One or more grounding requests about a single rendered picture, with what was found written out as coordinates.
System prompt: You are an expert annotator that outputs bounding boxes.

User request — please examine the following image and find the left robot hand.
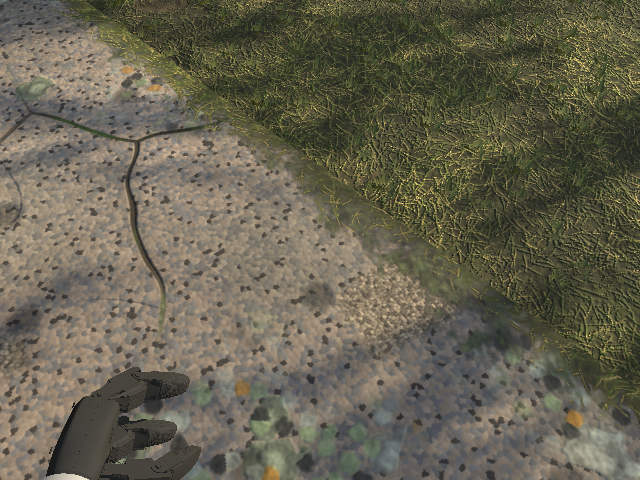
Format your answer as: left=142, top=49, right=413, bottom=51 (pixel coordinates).
left=46, top=367, right=201, bottom=480

